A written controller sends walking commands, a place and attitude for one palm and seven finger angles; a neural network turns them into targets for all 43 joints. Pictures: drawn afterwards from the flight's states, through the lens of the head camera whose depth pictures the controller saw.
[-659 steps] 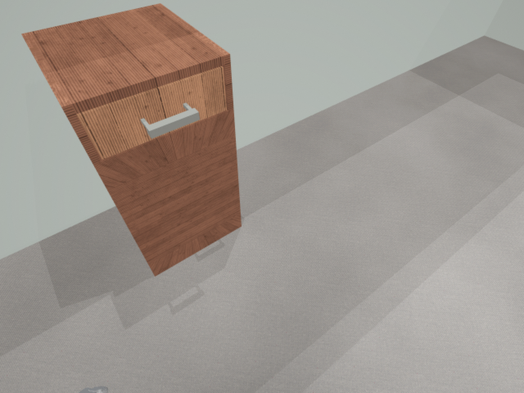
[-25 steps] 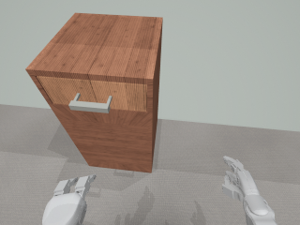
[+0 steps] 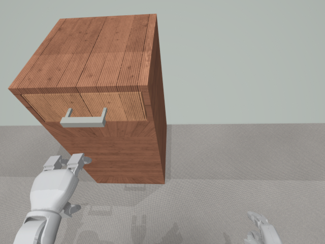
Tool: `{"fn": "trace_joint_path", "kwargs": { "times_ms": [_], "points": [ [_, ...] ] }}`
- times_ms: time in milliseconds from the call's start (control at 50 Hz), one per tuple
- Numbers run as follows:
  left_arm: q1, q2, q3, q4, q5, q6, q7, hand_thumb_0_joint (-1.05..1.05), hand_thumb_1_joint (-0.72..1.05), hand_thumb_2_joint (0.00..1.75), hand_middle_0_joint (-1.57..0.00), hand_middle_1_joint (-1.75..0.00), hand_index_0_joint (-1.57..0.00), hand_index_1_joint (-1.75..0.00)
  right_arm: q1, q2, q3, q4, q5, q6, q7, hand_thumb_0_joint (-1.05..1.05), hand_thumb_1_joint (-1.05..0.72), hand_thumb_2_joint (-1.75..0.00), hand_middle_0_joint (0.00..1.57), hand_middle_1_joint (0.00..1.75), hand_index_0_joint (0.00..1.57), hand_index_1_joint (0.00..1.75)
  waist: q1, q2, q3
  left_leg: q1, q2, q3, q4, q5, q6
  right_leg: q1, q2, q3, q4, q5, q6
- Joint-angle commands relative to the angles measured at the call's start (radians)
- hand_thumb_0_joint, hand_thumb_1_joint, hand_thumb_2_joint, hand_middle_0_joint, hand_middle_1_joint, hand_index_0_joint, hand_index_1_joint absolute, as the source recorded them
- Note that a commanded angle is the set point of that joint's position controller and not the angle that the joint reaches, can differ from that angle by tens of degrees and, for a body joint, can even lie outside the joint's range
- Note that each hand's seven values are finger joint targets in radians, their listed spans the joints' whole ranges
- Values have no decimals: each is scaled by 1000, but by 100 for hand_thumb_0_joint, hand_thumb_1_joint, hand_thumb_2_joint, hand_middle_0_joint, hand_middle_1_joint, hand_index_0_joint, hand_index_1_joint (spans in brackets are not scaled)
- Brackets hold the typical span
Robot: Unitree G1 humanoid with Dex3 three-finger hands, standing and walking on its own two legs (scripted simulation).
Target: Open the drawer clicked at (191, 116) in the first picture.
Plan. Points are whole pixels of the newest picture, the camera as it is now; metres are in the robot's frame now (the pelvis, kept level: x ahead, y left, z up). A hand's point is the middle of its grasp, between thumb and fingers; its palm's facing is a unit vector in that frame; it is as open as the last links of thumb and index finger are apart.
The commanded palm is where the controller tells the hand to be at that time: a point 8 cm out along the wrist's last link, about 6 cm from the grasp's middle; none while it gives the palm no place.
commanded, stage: raise the hand with hooked fingers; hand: left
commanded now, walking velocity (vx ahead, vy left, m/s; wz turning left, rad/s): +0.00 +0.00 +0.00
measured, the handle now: (85, 116) +0.48 +0.31 -0.02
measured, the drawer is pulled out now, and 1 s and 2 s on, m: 0.00 0.00 0.00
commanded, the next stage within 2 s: move the hooked fingers above the handle in 0.96 s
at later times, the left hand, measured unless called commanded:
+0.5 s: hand (44, 151) +0.29 +0.30 +0.09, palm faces +0.08 -0.05 -1.00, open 13.7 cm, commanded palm +0.26 +0.29 +0.15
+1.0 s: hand (43, 142) +0.31 +0.30 +0.10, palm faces +0.08 -0.07 -0.99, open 13.8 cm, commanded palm +0.28 +0.30 +0.15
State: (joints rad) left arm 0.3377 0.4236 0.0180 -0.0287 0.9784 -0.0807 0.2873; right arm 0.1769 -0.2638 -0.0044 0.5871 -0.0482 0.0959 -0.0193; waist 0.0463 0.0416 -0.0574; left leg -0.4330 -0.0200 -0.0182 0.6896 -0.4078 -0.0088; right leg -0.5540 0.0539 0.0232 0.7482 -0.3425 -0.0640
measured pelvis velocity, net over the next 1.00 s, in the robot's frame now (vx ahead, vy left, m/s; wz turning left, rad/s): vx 0.01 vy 0.05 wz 0.03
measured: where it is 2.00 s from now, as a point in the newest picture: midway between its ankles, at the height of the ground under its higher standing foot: outside the picture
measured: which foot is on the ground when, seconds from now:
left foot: down 0.00-1.00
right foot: down 0.00-1.00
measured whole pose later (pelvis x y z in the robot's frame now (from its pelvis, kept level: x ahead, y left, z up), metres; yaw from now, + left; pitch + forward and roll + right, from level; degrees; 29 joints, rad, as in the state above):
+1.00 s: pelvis +0.01 +0.05 +0.02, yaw +2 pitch +4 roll +0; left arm -0.07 0.47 -0.03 0.07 0.95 -0.03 0.14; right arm 0.18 -0.25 -0.02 0.63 0.00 0.12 0.00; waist 0.08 0.07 -0.02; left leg -0.25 -0.07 -0.04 0.49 -0.32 0.05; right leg -0.33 0.00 0.02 0.50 -0.25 0.00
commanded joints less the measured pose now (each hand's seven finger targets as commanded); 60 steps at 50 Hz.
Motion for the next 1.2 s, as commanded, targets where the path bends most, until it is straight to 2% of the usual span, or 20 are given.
{"fn": "trace_joint_path", "kwargs": {
  "times_ms": [0, 20, 100, 180, 240, 340, 440, 520, 640, 660, 720, 800, 820, 860, 940, 1000, 1040, 1100, 1140, 1180],
  "points": [
    [-170, 220, 204, -237, 12, -62, 137, 0, -22, 42, -28, -102, -28, -102, -156, -59, -56, -171, -5, -75, -7, 0, -90, -90, 20, 30, 20, 30, 31, -39, -278, -71, -52, 5, -30, 238, 50, 329, -75, 142, -126, 314, 27],
    [-164, 211, 204, -208, 12, -53, 154, 0, -24, 41, -28, -103, -28, -103, -146, -62, -63, -166, -1, -77, -6, 0, -90, -90, 20, 30, 20, 30, 30, -30, -298, -66, -55, 9, -33, 237, 48, 333, -75, 133, -124, 306, 26],
    [-259, 152, 125, -130, 5, 38, 153, 0, -34, 37, -29, -110, -29, -110, -158, -78, -80, -156, 27, -67, 3, 0, -90, -90, 20, 30, 20, 30, 8, -32, -257, -24, -46, 19, -67, 250, 45, 279, -57, 70, -133, 263, 22],
    [-357, 135, 27, -145, 0, 126, 74, 0, -43, 33, -29, -115, -29, -115, -172, -89, -73, -159, 42, -66, -6, 0, -90, -90, 20, 30, 20, 30, 17, -24, -249, 67, -25, 16, -127, 294, 46, 298, -50, 23, -158, 241, 20],
    [-426, 160, 16, -133, 3, 157, 6, 0, -50, 30, -30, -120, -30, -120, -178, -85, -57, -160, 46, -59, -16, 0, -90, -90, 20, 30, 20, 30, 24, -49, -201, 102, -15, 6, -169, 298, 46, 307, -49, 4, -182, 208, 19],
    [-586, 210, 36, -76, 29, 162, -63, 0, -50, 30, -30, -120, -30, -120, -174, -72, -28, -156, 47, -42, -26, 0, -90, -90, 20, 30, 20, 30, 32, -31, -122, 133, -5, -6, -227, 290, 34, 313, -42, -18, -214, 170, 11],
    [-715, 203, 9, -51, 18, 155, -113, 0, -50, 30, -30, -120, -30, -120, -163, -65, -19, -147, 53, -36, -25, 0, -90, -90, 20, 30, 20, 30, 22, 44, -143, 198, 1, -22, -251, 356, 14, 336, -34, -32, -237, 199, 3],
    [-787, 198, -19, -48, -3, 142, -166, 0, -50, 30, -30, -120, -30, -120, -144, -70, -17, -145, 52, -37, -22, 0, -90, -90, 20, 30, 20, 30, 12, 37, -173, 232, 4, -32, -260, 403, 7, 359, -34, -41, -253, 223, 4],
    [-669, 203, 7, -27, -32, 100, -231, 0, -50, 30, -30, -120, -30, -120, -115, -85, -26, -145, 48, -26, -4, 0, -90, -90, 20, 30, 20, 30, 29, -19, -179, 232, 10, -33, -256, 534, 1, 396, -33, -46, -263, 309, 6],
    [-664, 209, 14, -29, -32, 90, -233, 0, -50, 30, -30, -120, -30, -120, -117, -85, -26, -146, 47, -23, -2, 0, -90, -90, 20, 30, 20, 30, 28, -28, -172, 228, 12, -32, -255, 546, 1, 392, -33, -44, -265, 316, 6],
    [-688, 240, 51, -111, -27, 46, -210, 0, -50, 30, -30, -120, -30, -120, -113, -87, -31, -150, 42, -27, 5, 0, -90, -90, 20, 30, 20, 30, 39, 26, -219, 252, 14, -44, -250, 599, -7, 402, -34, -42, -257, 330, 3],
    [-690, 284, 109, -181, -18, 5, -144, 0, -50, 30, -30, -120, -30, -120, -104, -86, -45, -139, 36, -33, 10, 0, -90, -90, 20, 30, 20, 30, 49, 81, -282, 291, 16, -61, -231, 699, -24, 402, -31, -36, -246, 368, 1],
    [-683, 272, 104, -181, -20, 4, -129, 0, -50, 30, -30, -120, -30, -120, -98, -83, -47, -135, 37, -35, 11, 0, -90, -90, 20, 30, 20, 30, 47, 85, -297, 299, 14, -54, -223, 699, -20, 398, -34, -35, -245, 373, 3],
    [-662, 251, 99, -140, -30, 15, -109, 0, -50, 30, -30, -120, -30, -120, -91, -86, -54, -124, 43, -33, 12, 0, -90, -90, 20, 30, 20, 30, 38, 34, -265, 274, 10, -39, -225, 667, -15, 386, -32, -36, -251, 384, 6],
    [-643, 221, 60, -65, -36, 64, -106, 0, -50, 30, -30, -120, -30, -120, -96, -93, -55, -115, 55, -23, 14, 0, -90, -90, 20, 30, 20, 30, 24, -7, -216, 221, 0, -22, -238, 573, -6, 383, -31, -38, -257, 365, 6],
    [-647, 199, 21, -64, -35, 96, -131, 0, -50, 30, -30, -120, -30, -120, -111, -97, -53, -130, 59, -17, 11, 0, -90, -90, 20, 30, 20, 30, 20, -15, -237, 222, -5, -13, -239, 538, 7, 400, -34, -33, -260, 360, 9],
    [-645, 219, 23, -85, -36, 98, -146, 0, -50, 30, -30, -120, -30, -120, -115, -96, -51, -135, 54, -15, 6, 0, -90, -90, 20, 30, 20, 30, 22, -11, -265, 230, -10, -6, -232, 533, 20, 429, -39, -25, -259, 382, 12],
    [-683, 277, 77, -41, -30, 81, -158, 0, -50, 30, -30, -120, -30, -120, -117, -99, -44, -130, 53, -9, -7, 0, -90, -90, 20, 30, 20, 30, 20, -59, -233, 187, -16, 0, -235, 478, 33, 433, -39, -16, -263, 376, 14],
    [-694, 272, 76, -32, -29, 57, -156, 0, -50, 30, -30, -120, -30, -120, -115, -90, -42, -131, 51, -12, -11, 0, -90, -90, 20, 30, 20, 30, 25, -43, -227, 186, -20, 3, -232, 470, 37, 431, -41, -17, -259, 381, 14],
    [-700, 318, 125, 7, -28, 39, -148, 0, -50, 30, -30, -120, -30, -120, -115, -89, -42, -125, 51, -11, -19, 0, -90, -90, 20, 30, 20, 30, 31, -54, -223, 161, -26, 12, -228, 459, 41, 445, -43, -7, -259, 401, 16]
  ]
}}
